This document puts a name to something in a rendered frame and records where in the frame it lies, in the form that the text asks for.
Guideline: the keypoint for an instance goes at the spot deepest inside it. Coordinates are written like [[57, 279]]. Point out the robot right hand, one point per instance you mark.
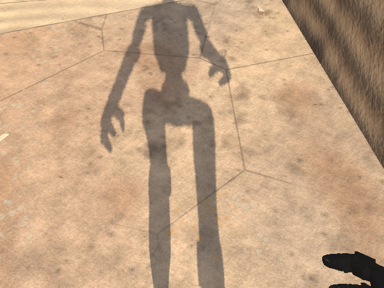
[[360, 265]]

